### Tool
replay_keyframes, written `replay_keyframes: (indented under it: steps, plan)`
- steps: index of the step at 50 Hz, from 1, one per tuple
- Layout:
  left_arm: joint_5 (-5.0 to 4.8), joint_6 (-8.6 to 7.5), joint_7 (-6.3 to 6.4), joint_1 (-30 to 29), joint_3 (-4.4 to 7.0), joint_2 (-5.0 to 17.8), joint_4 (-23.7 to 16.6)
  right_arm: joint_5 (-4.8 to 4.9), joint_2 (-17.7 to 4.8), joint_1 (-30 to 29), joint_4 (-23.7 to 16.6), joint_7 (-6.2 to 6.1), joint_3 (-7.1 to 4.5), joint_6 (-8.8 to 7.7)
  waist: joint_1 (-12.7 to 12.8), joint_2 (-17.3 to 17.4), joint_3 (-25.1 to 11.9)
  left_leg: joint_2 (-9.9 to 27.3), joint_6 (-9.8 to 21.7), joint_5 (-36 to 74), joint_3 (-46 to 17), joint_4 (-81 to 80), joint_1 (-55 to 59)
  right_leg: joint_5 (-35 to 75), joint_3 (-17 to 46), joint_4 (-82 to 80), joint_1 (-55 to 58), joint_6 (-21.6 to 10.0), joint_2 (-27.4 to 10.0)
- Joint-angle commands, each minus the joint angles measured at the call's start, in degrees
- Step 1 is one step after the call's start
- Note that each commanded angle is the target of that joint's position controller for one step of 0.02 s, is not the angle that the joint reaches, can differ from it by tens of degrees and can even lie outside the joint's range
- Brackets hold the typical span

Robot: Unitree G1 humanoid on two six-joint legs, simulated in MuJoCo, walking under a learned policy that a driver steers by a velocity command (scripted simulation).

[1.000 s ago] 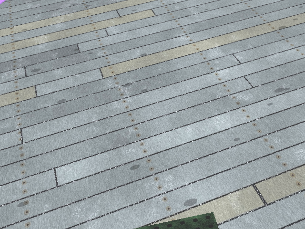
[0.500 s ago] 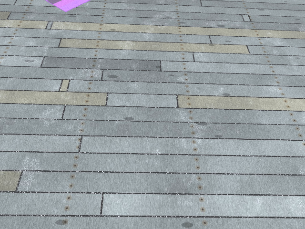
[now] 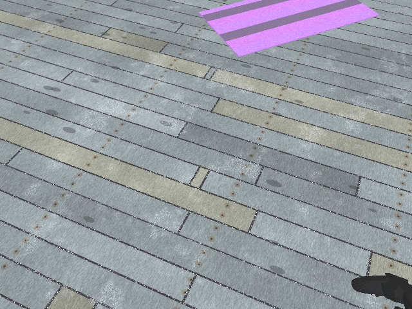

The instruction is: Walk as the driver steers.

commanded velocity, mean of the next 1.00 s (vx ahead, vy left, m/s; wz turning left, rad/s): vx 0.72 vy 0.00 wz -0.53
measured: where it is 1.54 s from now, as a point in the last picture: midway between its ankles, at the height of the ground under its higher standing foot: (299, 218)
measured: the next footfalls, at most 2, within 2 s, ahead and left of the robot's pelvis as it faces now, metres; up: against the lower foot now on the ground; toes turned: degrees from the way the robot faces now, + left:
left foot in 0.14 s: +0.33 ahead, +0.13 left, +0.00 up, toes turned -5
right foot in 0.58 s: +0.70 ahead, -0.16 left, +0.00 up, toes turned -29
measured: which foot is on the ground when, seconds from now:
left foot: up 0.00-0.12, down 0.14-0.58, up 0.60-1.00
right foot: down 0.00-0.12, up 0.14-0.56, down 0.58-1.00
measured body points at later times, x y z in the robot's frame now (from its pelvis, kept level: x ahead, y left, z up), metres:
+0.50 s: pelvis +0.46 -0.02 -0.02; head +0.48 -0.04 +0.43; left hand +0.78 +0.12 -0.08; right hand +0.29 -0.26 -0.15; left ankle +0.30 +0.14 -0.74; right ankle +0.62 -0.16 -0.69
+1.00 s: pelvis +0.77 -0.15 -0.01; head +0.79 -0.18 +0.44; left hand +0.99 +0.04 -0.12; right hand +0.81 -0.47 -0.10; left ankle +0.97 -0.16 -0.72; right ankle +0.67 -0.14 -0.74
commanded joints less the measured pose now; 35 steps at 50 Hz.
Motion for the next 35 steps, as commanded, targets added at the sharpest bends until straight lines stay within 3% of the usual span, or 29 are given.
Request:
replay_keyframes:
  steps: [1,2,4,5,6,7,8,9,10,11,12,13,15,16,18,19,22,23,24,26,27,28,29,30,31,32,33,34,35]
  plan:
    - [-1.07,-1.98,-0.37,-8.1,1.52,8.4,-5.2,0.78,-1.1,-4.7,-4.5,1.23,1.08,-1.11,-5.3,-4.6,7.3,-1.2,-1.4,9.5,4.5,-12.0,15.4,14.6,11.3,-17.3,-18.9,-9.3,-11.3]
    - [-1.10,-2.09,-0.57,-7.4,2.01,10.7,-5.0,1.11,-2.0,-4.3,-4.5,0.90,0.81,-1.21,-5.8,-6.0,7.0,-1.5,-1.2,9.6,4.2,-13.9,18.2,20.4,12.4,-16.1,-17.2,-9.2,-13.2]
    - [-1.25,-1.74,-0.70,-5.2,2.12,11.5,-3.5,0.85,-4.7,-2.4,-3.6,-0.55,-0.36,-1.31,-6.8,-4.6,3.9,-3.4,-0.3,6.8,4.1,-18.0,21.9,37.0,10.6,-8.2,-8.4,-7.8,-13.5]
    - [-1.07,-1.43,-0.63,-4.5,2.32,12.4,-2.9,0.53,-6.3,3.2,-1.6,-1.46,-1.32,-1.45,-9.4,-4.2,-0.8,-5.3,0.2,2.9,4.7,-18.8,28.9,45.0,9.0,1.2,-6.1,-7.0,-12.3]
    - [-1.00,-1.10,-0.50,-4.8,2.42,12.8,-2.7,0.11,-7.8,13.4,1.5,-2.49,-2.41,-1.56,-14.3,-3.9,-6.4,-5.6,0.6,0.9,4.7,-19.5,41.2,45.3,8.0,15.3,-9.6,-6.0,-10.0]
    - [-0.91,-1.20,-0.54,-5.6,1.79,10.2,-3.4,-0.82,-11.6,23.2,3.3,-3.95,-4.08,-1.76,-18.5,-1.6,-11.8,3.3,1.2,-9.3,-3.3,-19.5,54.5,32.4,6.7,32.8,-20.6,-5.1,-6.2]
    - [-2.01,-1.17,-0.28,-1.3,-0.31,-0.5,-5.7,-2.73,-15.6,26.9,3.5,-4.71,-5.12,-2.07,-14.2,12.8,-18.9,21.6,3.1,-32.4,-28.9,-27.0,64.3,-11.1,5.7,54.3,-34.9,-4.3,-1.3]
    - [-2.88,-0.41,-0.09,-2.5,0.32,3.2,-7.3,-1.01,-14.9,24.5,2.7,-4.63,-5.34,-1.33,-13.4,13.2,-20.3,24.1,4.8,-39.2,-44.8,-37.8,58.9,-7.6,7.4,61.8,-39.3,-5.3,-1.0]
    - [-2.13,0.42,-0.01,-7.4,0.95,5.1,-7.3,-0.24,-9.6,18.5,2.7,-4.57,-4.48,-1.30,-11.0,6.8,-9.5,20.4,4.4,-35.4,-34.8,-37.7,51.5,-1.3,6.9,61.6,-42.6,-5.3,-4.7]
    - [-1.43,0.90,-0.52,-10.0,0.72,4.3,-7.1,0.19,-6.1,15.8,2.9,-4.32,-3.90,-1.67,-9.9,3.6,-4.0,18.1,4.5,-23.3,-25.3,-37.1,45.1,1.7,6.2,59.2,-42.3,-4.8,-6.7]
    - [-0.94,1.57,-1.08,-11.2,0.86,3.4,-6.4,0.07,-4.6,14.9,3.6,-4.23,-3.58,-1.87,-8.6,1.4,-1.5,14.7,2.7,-14.9,-17.7,-38.4,41.0,2.5,6.2,57.5,-40.3,-4.4,-7.7]
    - [-0.22,2.43,-1.65,-9.8,0.74,2.2,-6.9,0.62,-4.4,15.3,4.5,-4.42,-3.50,-2.34,-6.6,5.3,-1.4,15.0,3.4,-11.5,-14.3,-39.1,37.7,2.4,5.9,56.7,-38.5,-3.6,-8.6]
    - [0.19,4.16,-2.27,-14.4,0.60,0.2,-7.7,1.90,-0.2,17.7,7.3,-3.88,-2.65,-3.39,-6.2,2.9,2.8,11.6,1.1,-2.0,-4.4,-40.7,34.8,2.8,5.7,55.7,-39.5,-3.5,-10.3]
    - [0.28,4.69,-2.77,-15.9,0.16,-0.9,-9.5,2.25,-1.4,18.0,7.8,-3.76,-2.90,-3.86,-5.2,5.2,2.6,13.5,1.9,-0.2,-3.7,-41.9,34.9,4.2,4.7,55.2,-41.4,-3.2,-10.4]
    - [0.72,5.08,-3.67,-22.4,-0.28,-0.8,-12.3,2.27,-0.1,17.8,9.0,-3.79,-2.70,-4.59,-4.8,3.1,5.6,11.9,1.7,7.1,3.7,-44.2,33.7,9.9,3.3,52.1,-44.2,-2.9,-10.8]
    - [0.34,5.07,-3.95,-23.8,-0.55,-1.0,-12.9,2.02,-0.2,17.4,9.1,-3.80,-2.77,-4.68,-4.4,2.2,5.8,10.3,1.1,10.3,7.8,-44.5,33.5,12.5,2.1,49.6,-43.9,-3.0,-10.1]
    - [0.40,4.72,-5.24,-31.3,-1.47,0.1,-16.1,1.94,-2.8,17.8,10.2,-4.42,-3.28,-4.99,-4.1,-0.4,9.2,8.3,-0.1,20.4,16.0,-47.4,32.4,19.0,-3.9,33.1,-37.5,-5.2,-8.2]
    - [-0.30,4.84,-5.39,-31.1,-1.42,0.6,-15.0,1.80,-3.3,18.2,10.2,-4.77,-3.22,-4.87,-4.6,-1.4,6.9,5.7,-1.1,32.2,18.7,-46.6,34.3,20.0,-7.7,30.6,-32.3,-6.3,-4.2]
    - [0.04,4.63,-5.53,-31.3,-1.77,0.1,-16.5,1.93,-6.6,19.6,10.3,-4.91,-3.69,-5.00,-3.0,1.0,7.8,8.7,-1.5,47.2,19.0,-42.4,35.2,19.5,-8.4,27.5,-29.7,-7.4,-3.8]
    - [0.27,4.49,-4.65,-24.4,-0.83,3.5,-14.0,1.85,-10.0,20.0,10.2,-5.68,-4.77,-3.36,1.6,3.0,2.7,10.2,-2.0,67.0,19.1,-30.9,42.0,14.9,-10.1,25.7,-22.1,-9.4,0.5]
    - [0.56,4.09,-4.04,-14.9,0.10,5.6,-11.0,1.67,-11.2,17.8,9.1,-5.93,-5.21,-2.14,6.1,2.9,-1.9,10.7,-1.1,68.5,18.0,-19.2,40.3,13.2,-8.6,24.5,-11.7,-10.2,2.6]
    - [-0.06,4.20,-3.08,-0.2,1.96,7.8,-6.4,2.13,-11.1,15.4,8.1,-6.30,-5.21,-1.61,12.6,0.7,-11.3,9.4,-0.7,68.4,16.8,0.6,35.3,17.3,-4.8,19.6,6.8,-11.2,4.1]
    - [1.11,3.91,-1.45,-3.8,2.43,9.0,-5.3,2.41,-7.6,19.3,8.7,-4.63,-4.44,-2.07,5.6,-7.5,-6.1,1.9,-2.7,8.8,15.8,18.9,20.6,20.5,2.9,14.3,13.0,-11.9,-0.5]
    - [2.37,4.25,-0.86,-8.2,4.05,17.8,-8.1,1.98,-2.3,27.7,6.1,-4.87,-3.15,-2.18,-2.3,-16.7,-11.4,-4.6,-5.1,-27.0,11.0,44.4,3.5,62.6,25.5,22.7,26.1,-19.8,-17.6]
    - [0.73,4.31,-0.46,-6.5,4.94,17.6,-9.7,3.24,-4.9,24.5,3.7,-5.50,-3.07,-2.32,1.0,-9.0,-22.5,-4.6,-5.0,-20.1,0.1,46.8,-1.4,57.0,37.0,12.7,28.2,-24.7,-22.0]
    - [-0.24,4.12,0.47,-9.5,4.42,15.0,-9.5,2.99,-5.4,20.4,2.5,-5.68,-2.70,-2.39,-1.1,-3.5,-15.4,-1.6,-4.4,-15.3,-0.9,40.9,-3.6,45.4,34.5,7.3,20.7,-22.6,-20.2]
    - [-2.54,1.86,-0.96,-16.3,3.22,10.7,-12.6,5.32,-6.3,16.9,1.4,-6.29,-3.59,-4.13,-2.4,2.3,-9.9,-1.3,-4.1,-15.7,-4.0,34.4,-0.9,31.4,35.0,2.1,12.0,-18.4,-17.8]
    - [-2.78,0.55,-1.35,-21.2,2.73,9.2,-13.0,5.54,-7.2,16.6,2.3,-6.76,-3.88,-3.97,-5.7,3.0,-6.1,0.9,-5.2,-14.3,-4.3,31.8,1.6,36.6,32.2,1.1,3.5,-17.4,-17.5]
    - [-1.97,-0.15,-1.37,-23.7,2.45,8.2,-13.3,5.18,-8.0,18.2,3.1,-6.86,-4.58,-3.21,-8.0,3.5,-2.9,2.7,-5.7,-13.9,-4.6,28.3,6.1,42.5,27.0,1.0,-4.6,-16.6,-16.1]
